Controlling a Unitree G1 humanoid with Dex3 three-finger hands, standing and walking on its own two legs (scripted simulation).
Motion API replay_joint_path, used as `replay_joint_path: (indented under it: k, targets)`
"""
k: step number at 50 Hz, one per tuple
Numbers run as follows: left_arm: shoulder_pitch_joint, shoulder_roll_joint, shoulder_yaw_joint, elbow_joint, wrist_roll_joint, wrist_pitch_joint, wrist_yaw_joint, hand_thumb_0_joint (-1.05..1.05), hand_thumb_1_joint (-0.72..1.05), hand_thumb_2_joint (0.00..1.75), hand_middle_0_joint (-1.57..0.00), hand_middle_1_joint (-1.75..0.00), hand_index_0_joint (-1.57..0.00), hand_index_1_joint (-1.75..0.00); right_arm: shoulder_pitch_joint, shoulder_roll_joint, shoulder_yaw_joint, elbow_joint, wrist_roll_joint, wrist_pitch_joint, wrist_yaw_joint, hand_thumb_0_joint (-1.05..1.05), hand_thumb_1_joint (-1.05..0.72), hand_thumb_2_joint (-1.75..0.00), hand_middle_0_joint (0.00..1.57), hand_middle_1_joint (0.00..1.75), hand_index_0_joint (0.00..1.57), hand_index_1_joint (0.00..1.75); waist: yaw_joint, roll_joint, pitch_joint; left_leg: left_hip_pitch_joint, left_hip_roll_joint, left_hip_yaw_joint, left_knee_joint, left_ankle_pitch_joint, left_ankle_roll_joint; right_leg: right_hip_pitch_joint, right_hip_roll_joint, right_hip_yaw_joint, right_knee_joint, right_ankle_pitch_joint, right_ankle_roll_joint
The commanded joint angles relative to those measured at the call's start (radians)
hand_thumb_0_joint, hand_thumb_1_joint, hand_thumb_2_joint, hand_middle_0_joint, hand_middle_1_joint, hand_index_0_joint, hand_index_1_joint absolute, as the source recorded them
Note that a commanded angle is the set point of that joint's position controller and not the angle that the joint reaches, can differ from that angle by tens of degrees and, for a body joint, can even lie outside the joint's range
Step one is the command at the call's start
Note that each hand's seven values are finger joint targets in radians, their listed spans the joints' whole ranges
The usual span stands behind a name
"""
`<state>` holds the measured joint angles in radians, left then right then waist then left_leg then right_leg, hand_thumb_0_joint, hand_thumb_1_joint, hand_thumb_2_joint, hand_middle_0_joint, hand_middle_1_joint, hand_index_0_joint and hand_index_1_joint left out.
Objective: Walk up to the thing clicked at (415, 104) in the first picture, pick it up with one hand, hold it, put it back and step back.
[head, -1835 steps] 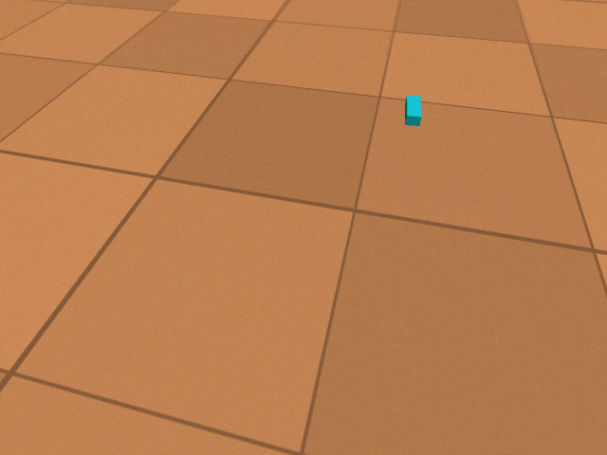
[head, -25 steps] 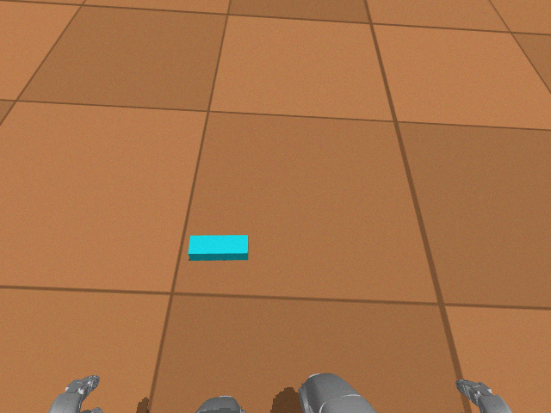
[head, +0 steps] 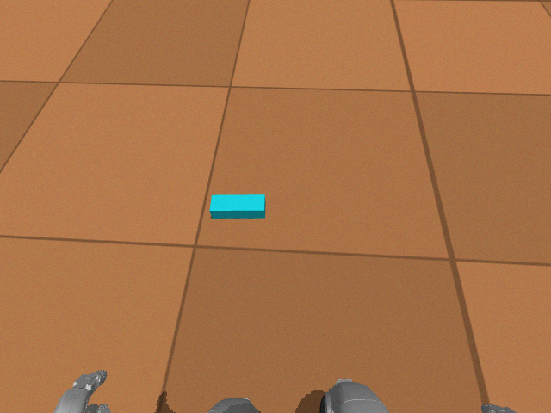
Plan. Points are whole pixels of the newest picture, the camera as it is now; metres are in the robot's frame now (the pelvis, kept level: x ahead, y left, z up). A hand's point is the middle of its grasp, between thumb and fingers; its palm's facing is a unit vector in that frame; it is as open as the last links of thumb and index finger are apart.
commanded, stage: step back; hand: left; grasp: from above
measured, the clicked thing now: (238, 206) +0.90 +0.18 -0.72
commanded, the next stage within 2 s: stand in 1.52 s
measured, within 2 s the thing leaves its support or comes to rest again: neither
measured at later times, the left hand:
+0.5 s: hand out of the picture -0.11 +0.25 -0.14, palm faces -0.06 -0.91 -0.40, open 7.3 cm
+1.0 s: hand out of the picture -0.11 +0.24 -0.13, palm faces +0.01 -0.92 -0.39, open 7.3 cm
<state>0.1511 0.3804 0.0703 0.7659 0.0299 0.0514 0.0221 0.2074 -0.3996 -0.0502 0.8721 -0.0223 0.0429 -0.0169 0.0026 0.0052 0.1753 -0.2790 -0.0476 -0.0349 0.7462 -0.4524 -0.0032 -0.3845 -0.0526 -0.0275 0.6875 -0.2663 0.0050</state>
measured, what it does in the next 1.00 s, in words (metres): walks backwards: left foot, then right foot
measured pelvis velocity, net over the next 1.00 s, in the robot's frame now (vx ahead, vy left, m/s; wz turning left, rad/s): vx -0.19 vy -0.03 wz -0.02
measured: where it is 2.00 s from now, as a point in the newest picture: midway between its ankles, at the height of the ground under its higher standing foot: outside the picture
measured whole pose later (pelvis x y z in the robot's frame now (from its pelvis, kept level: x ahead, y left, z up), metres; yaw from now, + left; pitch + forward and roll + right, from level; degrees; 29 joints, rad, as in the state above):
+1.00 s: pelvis -0.19 -0.03 +0.01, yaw -1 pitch -3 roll -1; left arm 0.22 0.37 0.09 0.98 0.04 -0.02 -0.02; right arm 0.25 -0.38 -0.05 0.98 -0.04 0.01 0.01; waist 0.01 0.03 0.05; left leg -0.32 0.00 -0.08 0.78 -0.45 0.01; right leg -0.24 0.01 -0.05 0.59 -0.30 -0.04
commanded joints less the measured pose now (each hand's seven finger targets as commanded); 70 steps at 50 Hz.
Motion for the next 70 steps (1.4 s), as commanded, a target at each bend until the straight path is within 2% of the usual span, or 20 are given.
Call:
replay_joint_path:
  k: [1, 3, 7, 11, 17, 18, 20, 21, 24, 28, 32, 33, 35, 45, 46, 48, 58, 61, 63, 70]
  targets:
    - [0.022, 0.180, 0.039, -0.079, -0.013, -0.001, 0.005, 0.00, 0.90, 0.90, -0.20, -0.30, -0.20, -0.30, 0.054, -0.238, -0.081, -0.053, -0.020, -0.041, -0.014, 0.00, -0.90, -0.90, 0.20, 0.30, 0.20, 0.30, 0.009, 0.025, -0.255, 0.194, 0.215, -0.234, -0.384, 0.401, 0.094, -0.016, -0.052, 0.138, 0.102, 0.113, -0.061]
    - [-0.095, 0.222, 0.066, -0.081, -0.010, -0.001, 0.022, 0.00, 0.90, 0.90, -0.20, -0.30, -0.20, -0.30, -0.020, -0.360, -0.102, -0.086, -0.015, -0.040, -0.005, 0.00, -0.90, -0.90, 0.20, 0.30, 0.20, 0.30, -0.051, 0.201, -0.183, -0.090, 0.471, -0.526, -0.436, 0.496, 0.332, -0.016, 0.098, 0.169, 0.468, -0.391, -0.020]
    - [0.037, 0.205, 0.065, -0.006, -0.027, 0.008, 0.011, 0.00, 0.90, 0.90, -0.20, -0.30, -0.20, -0.30, -0.122, -0.242, -0.060, -0.094, -0.013, -0.046, -0.024, 0.00, -0.90, -0.90, 0.20, 0.30, 0.20, 0.30, 0.040, 0.101, -0.166, -0.011, 0.319, -0.228, -0.331, 0.604, 0.240, -0.076, 0.137, 0.222, 0.632, -0.248, -0.021]
    - [0.033, 0.181, 0.056, -0.008, -0.011, -0.008, 0.003, 0.00, 0.90, 0.90, -0.20, -0.30, -0.20, -0.30, -0.070, -0.215, -0.058, -0.093, -0.013, -0.034, -0.018, 0.00, -0.90, -0.90, 0.20, 0.30, 0.20, 0.30, -0.013, 0.129, -0.201, 0.165, 0.310, -0.207, -0.296, 0.597, 0.261, -0.090, 0.103, 0.145, 0.377, -0.282, 0.031]
    - [0.167, 0.178, 0.059, 0.105, -0.007, -0.041, -0.017, 0.00, 0.90, 0.90, -0.20, -0.30, -0.20, -0.30, -0.093, -0.272, -0.069, -0.086, -0.008, -0.006, 0.001, 0.00, -0.90, -0.90, 0.20, 0.30, 0.20, 0.30, 0.024, 0.198, -0.279, 0.045, 0.248, -0.131, -0.280, 0.174, 0.175, 0.232, 0.091, -0.019, -0.257, -0.107, -0.038]
    - [0.194, 0.196, 0.068, 0.128, 0.005, -0.046, -0.014, 0.00, 0.90, 0.90, -0.20, -0.30, -0.20, -0.30, -0.089, -0.233, -0.060, -0.089, -0.007, -0.003, 0.005, 0.00, -0.90, -0.90, 0.20, 0.30, 0.20, 0.30, 0.034, 0.128, -0.259, -0.071, 0.207, -0.097, -0.209, 0.087, 0.125, 0.293, 0.071, 0.043, -0.280, -0.097, -0.060]
    - [0.111, 0.378, 0.108, 0.076, 0.025, -0.045, -0.009, 0.00, 0.90, 0.90, -0.20, -0.30, -0.20, -0.30, -0.166, -0.151, -0.045, -0.128, -0.003, -0.008, -0.008, 0.00, -0.90, -0.90, 0.20, 0.30, 0.20, 0.30, 0.088, -0.241, -0.148, -0.268, -0.007, -0.074, 0.151, -0.128, 0.002, 0.016, -0.341, 0.589, -0.475, -0.502, -0.259]
    - [0.021, 0.395, 0.107, 0.048, 0.024, -0.049, -0.005, 0.00, 0.90, 0.90, -0.20, -0.30, -0.20, -0.30, -0.178, -0.209, -0.066, -0.118, -0.006, -0.003, -0.010, 0.00, -0.90, -0.90, 0.20, 0.30, 0.20, 0.30, 0.062, -0.196, -0.036, -0.219, 0.035, -0.162, 0.305, -0.097, -0.016, -0.179, -0.394, 0.647, -0.523, -0.598, -0.300]
    - [-0.065, 0.265, 0.077, 0.035, 0.018, -0.071, 0.000, 0.00, 0.90, 0.90, -0.20, -0.30, -0.20, -0.30, -0.060, -0.187, -0.056, -0.046, 0.005, -0.022, 0.000, 0.00, -0.90, -0.90, 0.20, 0.30, 0.20, 0.30, -0.011, -0.090, -0.061, -0.215, -0.019, -0.115, 0.343, 0.054, -0.009, -0.025, -0.182, 0.290, -0.360, -0.204, -0.187]
    - [0.005, 0.285, 0.084, 0.057, 0.030, -0.080, -0.012, 0.00, 0.90, 0.90, -0.20, -0.30, -0.20, -0.30, -0.067, -0.187, -0.056, -0.035, -0.013, -0.040, 0.022, 0.00, -0.90, -0.90, 0.20, 0.30, 0.20, 0.30, 0.046, -0.193, -0.087, -0.195, 0.043, -0.029, 0.076, -0.012, -0.024, 0.106, -0.177, 0.292, -0.371, -0.453, -0.176]
    - [0.014, 0.265, 0.061, 0.073, 0.011, -0.059, -0.024, 0.00, 0.90, 0.90, -0.20, -0.30, -0.20, -0.30, 0.001, -0.158, -0.056, 0.031, -0.012, -0.073, 0.023, 0.00, -0.90, -0.90, 0.20, 0.30, 0.20, 0.30, 0.013, -0.163, -0.127, 0.096, 0.004, 0.061, -0.362, 0.078, 0.005, 0.068, -0.154, 0.219, -0.253, -0.287, -0.151]
    - [0.043, 0.217, 0.043, 0.078, 0.011, -0.055, -0.026, 0.00, 0.90, 0.90, -0.20, -0.30, -0.20, -0.30, 0.049, -0.180, -0.071, 0.054, -0.019, -0.082, 0.016, 0.00, -0.90, -0.90, 0.20, 0.30, 0.20, 0.30, -0.006, -0.069, -0.167, 0.235, 0.029, -0.013, -0.383, 0.099, 0.022, -0.006, -0.119, 0.166, -0.136, -0.231, -0.119]
    - [-0.026, 0.224, 0.050, 0.089, -0.014, -0.056, -0.024, 0.00, 0.90, 0.90, -0.20, -0.30, -0.20, -0.30, 0.045, -0.319, -0.090, 0.041, -0.019, -0.089, 0.016, 0.00, -0.90, -0.90, 0.20, 0.30, 0.20, 0.30, -0.036, 0.139, -0.122, 0.066, 0.365, -0.557, -0.555, -0.410, 0.226, -0.125, 0.017, 0.038, 0.154, -0.316, -0.031]
    - [0.124, 0.181, 0.062, 0.188, 0.001, -0.085, -0.034, 0.00, 0.90, 0.90, -0.20, -0.30, -0.20, -0.30, -0.051, -0.207, -0.058, 0.019, -0.010, -0.065, 0.024, 0.00, -0.90, -0.90, 0.20, 0.30, 0.20, 0.30, 0.055, 0.106, -0.136, -0.153, 0.177, -0.153, -0.336, -0.126, 0.114, 0.303, 0.087, -0.048, -0.231, -0.070, -0.041]
    - [0.159, 0.205, 0.070, 0.194, 0.011, -0.091, -0.026, 0.00, 0.90, 0.90, -0.20, -0.30, -0.20, -0.30, -0.031, -0.164, -0.045, 0.013, -0.007, -0.061, 0.021, 0.00, -0.90, -0.90, 0.20, 0.30, 0.20, 0.30, 0.072, 0.019, -0.162, -0.228, 0.140, -0.109, -0.207, -0.088, 0.084, 0.416, 0.049, 0.028, -0.284, -0.098, -0.052]
    - [0.137, 0.340, 0.098, 0.166, 0.021, -0.099, -0.016, 0.00, 0.90, 0.90, -0.20, -0.30, -0.20, -0.30, -0.080, -0.146, -0.040, -0.015, -0.010, -0.063, 0.003, 0.00, -0.90, -0.90, 0.20, 0.30, 0.20, 0.30, 0.091, -0.152, -0.088, -0.378, 0.021, -0.079, 0.166, -0.120, 0.015, 0.265, -0.357, 0.598, -0.512, -0.513, -0.226]
    - [-0.003, 0.249, 0.044, 0.134, -0.013, -0.104, -0.014, 0.00, 0.90, 0.90, -0.20, -0.30, -0.20, -0.30, 0.001, -0.118, -0.039, 0.068, -0.004, -0.084, 0.016, 0.00, -0.90, -0.90, 0.20, 0.30, 0.20, 0.30, 0.005, -0.145, -0.161, 0.031, 0.047, 0.091, -0.200, 0.218, 0.011, 0.163, -0.171, 0.097, -0.186, 0.470, -0.143]
    - [0.010, 0.187, 0.018, 0.122, -0.029, -0.086, -0.011, 0.00, 0.90, 0.90, -0.20, -0.30, -0.20, -0.30, 0.030, -0.178, -0.054, 0.085, -0.010, -0.095, -0.002, 0.00, -0.90, -0.90, 0.20, 0.30, 0.20, 0.30, -0.005, 0.018, -0.251, 0.185, 0.186, -0.073, -0.278, 0.627, 0.075, 0.111, -0.067, 0.046, -0.007, 0.359, -0.047]
    - [0.019, 0.186, 0.023, 0.162, -0.040, -0.065, -0.004, 0.00, 0.90, 0.90, -0.20, -0.30, -0.20, -0.30, -0.064, -0.246, -0.056, 0.059, 0.008, -0.092, -0.002, 0.00, -0.90, -0.90, 0.20, 0.30, 0.20, 0.30, 0.015, 0.098, -0.265, 0.065, 0.355, -0.274, -0.315, 0.548, 0.234, 0.162, 0.021, 0.018, 0.040, -0.074, -0.022]
    - [-0.019, 0.237, 0.022, 0.214, -0.023, -0.089, -0.009, 0.00, 0.90, 0.90, -0.20, -0.30, -0.20, -0.30, -0.166, -0.160, -0.021, 0.101, 0.012, -0.077, -0.002, 0.00, -0.90, -0.90, 0.20, 0.30, 0.20, 0.30, 0.001, 0.032, -0.248, 0.082, 0.167, -0.025, -0.227, 0.476, 0.043, 0.197, -0.088, 0.146, -0.201, 0.244, -0.074]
